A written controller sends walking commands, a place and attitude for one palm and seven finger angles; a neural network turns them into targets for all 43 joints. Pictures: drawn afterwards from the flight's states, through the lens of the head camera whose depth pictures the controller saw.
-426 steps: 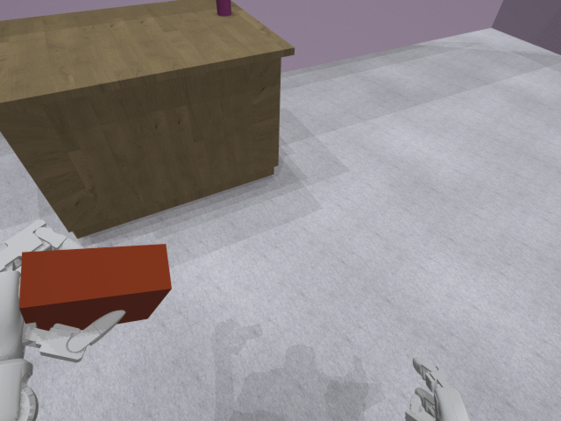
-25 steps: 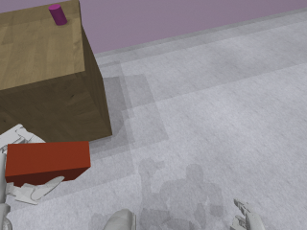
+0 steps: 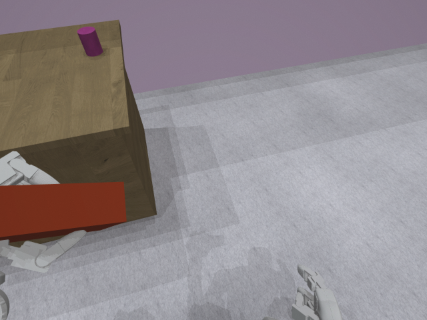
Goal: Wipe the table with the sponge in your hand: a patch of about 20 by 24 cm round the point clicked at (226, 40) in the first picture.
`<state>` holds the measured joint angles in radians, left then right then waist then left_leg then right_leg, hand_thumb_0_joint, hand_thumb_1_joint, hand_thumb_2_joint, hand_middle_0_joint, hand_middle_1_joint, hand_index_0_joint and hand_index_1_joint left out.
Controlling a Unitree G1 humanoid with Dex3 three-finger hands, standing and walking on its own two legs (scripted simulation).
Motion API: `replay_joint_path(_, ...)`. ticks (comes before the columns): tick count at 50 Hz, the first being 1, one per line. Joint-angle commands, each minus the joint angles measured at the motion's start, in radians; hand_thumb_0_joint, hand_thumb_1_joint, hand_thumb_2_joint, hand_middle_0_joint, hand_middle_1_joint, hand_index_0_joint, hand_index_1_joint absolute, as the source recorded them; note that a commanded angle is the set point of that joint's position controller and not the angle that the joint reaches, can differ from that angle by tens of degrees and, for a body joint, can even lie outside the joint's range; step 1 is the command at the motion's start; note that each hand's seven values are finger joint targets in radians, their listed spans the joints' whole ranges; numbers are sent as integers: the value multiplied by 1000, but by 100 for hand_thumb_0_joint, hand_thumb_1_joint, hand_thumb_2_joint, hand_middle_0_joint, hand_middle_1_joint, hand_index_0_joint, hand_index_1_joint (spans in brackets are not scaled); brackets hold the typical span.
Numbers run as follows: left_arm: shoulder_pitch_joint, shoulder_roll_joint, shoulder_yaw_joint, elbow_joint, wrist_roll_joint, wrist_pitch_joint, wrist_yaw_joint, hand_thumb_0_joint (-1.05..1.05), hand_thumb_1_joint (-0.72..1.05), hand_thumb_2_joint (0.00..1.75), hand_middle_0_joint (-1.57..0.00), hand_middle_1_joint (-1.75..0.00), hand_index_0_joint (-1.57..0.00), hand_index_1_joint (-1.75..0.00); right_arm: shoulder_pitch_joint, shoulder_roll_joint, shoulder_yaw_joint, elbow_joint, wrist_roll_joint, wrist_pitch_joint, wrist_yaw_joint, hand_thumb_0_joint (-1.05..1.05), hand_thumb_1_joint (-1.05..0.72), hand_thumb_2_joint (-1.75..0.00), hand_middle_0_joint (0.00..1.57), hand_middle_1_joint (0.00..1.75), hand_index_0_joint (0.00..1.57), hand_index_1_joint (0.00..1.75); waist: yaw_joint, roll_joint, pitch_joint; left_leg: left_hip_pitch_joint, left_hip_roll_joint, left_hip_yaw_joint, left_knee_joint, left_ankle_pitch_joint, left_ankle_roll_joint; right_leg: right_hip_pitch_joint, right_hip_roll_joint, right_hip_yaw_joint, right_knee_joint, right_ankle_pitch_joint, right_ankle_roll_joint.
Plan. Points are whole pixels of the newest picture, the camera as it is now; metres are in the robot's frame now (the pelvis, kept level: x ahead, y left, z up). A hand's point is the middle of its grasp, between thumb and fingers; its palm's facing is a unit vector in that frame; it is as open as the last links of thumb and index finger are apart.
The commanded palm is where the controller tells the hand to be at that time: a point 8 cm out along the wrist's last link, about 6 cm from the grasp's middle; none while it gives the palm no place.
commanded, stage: take the last steps up to it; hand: left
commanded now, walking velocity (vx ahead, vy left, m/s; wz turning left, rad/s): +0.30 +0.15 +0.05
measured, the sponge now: (78, 211) +0.22 +0.20 +0.17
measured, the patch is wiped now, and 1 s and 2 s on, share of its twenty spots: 0.00 0.00 0.00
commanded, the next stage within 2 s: come to a stop and stand still in 1.62 s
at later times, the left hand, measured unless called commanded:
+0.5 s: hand (37, 145) +0.32 +0.29 +0.19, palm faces +0.41 -0.77 -0.50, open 9.3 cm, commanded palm +0.26 +0.34 +0.18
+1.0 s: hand (49, 125) +0.39 +0.33 +0.16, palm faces +0.41 -0.76 -0.50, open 9.3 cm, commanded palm +0.33 +0.36 +0.18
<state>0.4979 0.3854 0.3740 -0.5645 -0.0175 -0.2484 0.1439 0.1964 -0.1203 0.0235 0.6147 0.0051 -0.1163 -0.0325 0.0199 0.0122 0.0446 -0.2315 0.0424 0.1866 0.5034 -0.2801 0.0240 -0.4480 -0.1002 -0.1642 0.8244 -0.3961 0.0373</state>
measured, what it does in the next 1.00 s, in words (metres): walks ahead: right foot, then left foot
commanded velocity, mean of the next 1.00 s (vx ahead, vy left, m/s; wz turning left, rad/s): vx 0.27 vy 0.15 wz -0.01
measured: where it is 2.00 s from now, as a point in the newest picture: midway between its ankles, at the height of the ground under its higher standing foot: (172, 306)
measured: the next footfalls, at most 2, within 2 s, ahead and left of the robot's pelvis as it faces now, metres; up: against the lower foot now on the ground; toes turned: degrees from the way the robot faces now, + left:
right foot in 0.06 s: +0.09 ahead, -0.10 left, +0.00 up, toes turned -10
left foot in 0.46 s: +0.20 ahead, +0.19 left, +0.00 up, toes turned +11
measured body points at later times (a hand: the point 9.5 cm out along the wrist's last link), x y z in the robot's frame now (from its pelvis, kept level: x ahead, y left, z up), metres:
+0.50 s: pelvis +0.10 +0.06 -0.01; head +0.14 +0.06 +0.43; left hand +0.29 +0.33 +0.21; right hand +0.28 -0.21 -0.09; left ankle +0.17 +0.18 -0.74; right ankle +0.05 -0.08 -0.71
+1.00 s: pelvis +0.18 +0.08 +0.01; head +0.22 +0.04 +0.46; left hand +0.36 +0.36 +0.19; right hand +0.34 -0.16 -0.11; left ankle +0.20 +0.24 -0.66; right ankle +0.17 -0.01 -0.73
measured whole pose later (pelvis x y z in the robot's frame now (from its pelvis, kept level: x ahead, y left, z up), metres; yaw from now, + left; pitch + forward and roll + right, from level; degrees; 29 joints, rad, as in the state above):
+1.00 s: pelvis +0.18 +0.08 +0.01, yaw +1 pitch +1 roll +4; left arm 0.48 0.33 0.36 -0.38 -0.02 -0.23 0.14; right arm 0.17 -0.25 -0.02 0.65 0.00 -0.03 -0.03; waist 0.00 0.01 0.07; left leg -0.54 0.06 0.07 1.02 -0.31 -0.04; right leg -0.22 -0.11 -0.16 0.50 -0.29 -0.03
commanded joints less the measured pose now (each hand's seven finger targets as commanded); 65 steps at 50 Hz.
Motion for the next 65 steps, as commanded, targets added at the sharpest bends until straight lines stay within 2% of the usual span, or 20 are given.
replay_joint_path(1, -44, 125, 103, -42, -12, -21, 19, 0, 10, 130, -120, -160, -120, -160, -62, -185, -74, -107, 5, -27, -34, 0, -90, -90, 20, 30, 20, 30, -6, 86, -123, -64, 195, -148, -70, 19, 93, 260, 43, -32, -274, 79, -8)
replay_joint_path(2, -70, 127, 101, -19, -8, -16, 17, 0, 10, 130, -120, -160, -120, -160, -63, -182, -76, -105, 8, -17, -35, 0, -90, -90, 20, 30, 20, 30, -3, -13, -136, -105, 155, -115, 74, -12, 71, 333, 3, 31, -381, 124, -28)
replay_joint_path(4, -85, 155, 107, 39, -4, -2, 13, 0, 10, 130, -120, -160, -120, -160, -86, -164, -72, -134, 6, 0, -24, 0, -90, -90, 20, 30, 20, 30, 1, -392, -128, -468, -37, -83, 580, -273, -9, 493, -371, 678, -553, 189, -206)
replay_joint_path(5, -153, 174, 127, 9, -18, -13, 15, 0, 10, 130, -120, -160, -120, -160, -108, -183, -71, -124, 1, -1, -17, 0, -90, -90, 20, 30, 20, 30, -2, -296, -101, -501, 3, -200, 717, -219, -29, 450, -426, 697, -583, 152, -221)
replay_joint_path(11, -115, 178, 109, -172, 5, -75, 14, 0, 10, 130, -120, -160, -120, -160, -120, -176, -64, -113, -6, 21, -4, 0, -90, -90, 20, 30, 20, 30, -15, -109, -105, -458, 60, -165, 632, -31, -53, 405, -270, 211, -487, 581, -164)
replay_joint_path(20, 54, 169, 185, -211, -9, -59, 56, 0, 10, 130, -120, -160, -120, -160, -36, -164, -103, -171, -3, 20, -18, 0, -90, -90, 20, 30, 20, 30, -14, -121, -216, 19, -27, 43, -57, 148, -36, 374, -161, 82, -263, 538, -100)
replay_joint_path(22, 7, 153, 172, -224, -14, -76, 52, 0, 10, 130, -120, -160, -120, -160, -30, -209, -127, -172, 6, 22, -29, 0, -90, -90, 20, 30, 20, 30, -37, 205, -256, 272, 159, -204, -114, 247, 54, 109, -36, 9, 92, 165, -27)
replay_joint_path(23, -9, 147, 152, -211, -11, -83, 49, 0, 10, 130, -120, -160, -120, -160, -29, -219, -130, -179, 10, 21, -25, 0, -90, -90, 20, 30, 20, 30, -32, 321, -241, 315, 343, -478, -144, 398, 165, -85, 43, 37, 305, -263, -13)
replay_joint_path(24, -11, 155, 139, -122, -2, -83, 44, 0, 10, 130, -120, -160, -120, -160, -25, -212, -125, -180, 13, 11, -23, 0, -90, -90, 20, 30, 20, 30, -42, 214, -160, 237, 369, -547, -175, 364, 210, -150, 54, 94, 418, -272, -30)
replay_joint_path(29, -119, 157, 112, -227, -2, -86, 14, 0, 10, 130, -120, -160, -120, -160, -75, -194, -103, -134, 20, -13, -20, 0, -90, -90, 20, 30, 20, 30, -13, 216, -108, 9, 236, -244, -203, 47, 177, -83, -28, 69, 257, -60, -5)
replay_joint_path(34, -72, 186, 117, -286, -4, -57, 27, 0, 10, 130, -120, -160, -120, -160, -67, -181, -67, -131, 5, -60, -25, 0, -90, -90, 20, 30, 20, 30, -10, 229, -150, -19, 218, -206, -196, 68, 134, 128, 34, -11, -72, -30, -1)
replay_joint_path(37, -43, 177, 143, -167, -2, -33, 36, 0, 10, 130, -120, -160, -120, -160, -63, -172, -66, -118, 2, -39, -35, 0, -90, -90, 20, 30, 20, 30, -1, 85, -176, -74, 184, -175, -41, -29, 80, 293, 24, 7, -340, 77, -20)
replay_joint_path(38, -44, 183, 151, -120, 3, -27, 34, 0, 10, 130, -120, -160, -120, -160, -54, -162, -69, -114, 0, -22, -34, 0, -90, -90, 20, 30, 20, 30, -8, -71, -172, -165, 115, -116, 134, -102, 45, 351, -81, 177, -448, 78, -69)
replay_joint_path(39, -30, 185, 157, -66, 0, -14, 31, 0, 10, 130, -120, -160, -120, -160, -59, -145, -66, -129, -1, -5, -27, 0, -90, -90, 20, 30, 20, 30, -13, -307, -163, -359, -10, -46, 375, -207, -7, 438, -283, 545, -534, 126, -170)
replay_joint_path(40, -86, 197, 168, -47, -23, -14, 32, 0, 10, 130, -120, -160, -120, -160, -102, -165, -65, -134, -3, -6, -21, 0, -90, -90, 20, 30, 20, 30, -6, -319, -116, -489, -15, -131, 578, -246, -36, 453, -405, 688, -573, 194, -227)
replay_joint_path(47, -67, 129, 88, -13, -1, -60, 7, 0, 10, 130, -120, -160, -120, -160, -97, -174, -58, -107, -4, 38, -4, 0, -90, -90, 20, 30, 20, 30, -19, -160, -112, -450, 34, -132, 553, -19, -62, 444, -230, 193, -457, 725, -146)
replay_joint_path(55, -24, 207, 164, -264, -2, -59, 42, 0, 10, 130, -120, -160, -120, -160, -79, -170, -91, -181, -7, 15, -12, 0, -90, -90, 20, 30, 20, 30, 9, -182, -176, -137, -7, -21, 83, 36, -34, 412, -224, 177, -397, 669, -149)
replay_joint_path(58, -40, 183, 163, -257, -6, -64, 47, 0, 10, 130, -120, -160, -120, -160, -48, -189, -106, -180, -3, 21, -31, 0, -90, -90, 20, 30, 20, 30, -25, 21, -211, 120, 2, -12, -95, 163, -28, 279, -127, 117, -200, 440, -86)
replay_joint_path(60, -34, 149, 125, -243, -6, -76, 46, 0, 10, 130, -120, -160, -120, -160, -31, -221, -119, -192, 10, 18, -28, 0, -90, -90, 20, 30, 20, 30, -22, 336, -222, 281, 325, -434, -159, 398, 130, -41, 43, 52, 214, -263, -21)
replay_joint_path(65, -91, 161, 118, -170, -4, -71, 20, 0, 10, 130, -120, -160, -120, -160, -60, -203, -101, -146, 14, -1, -20, 0, -90, -90, 20, 30, 20, 30, -25, 200, -127, 45, 259, -290, -198, 147, 174, -89, -5, 90, 296, -93, -8)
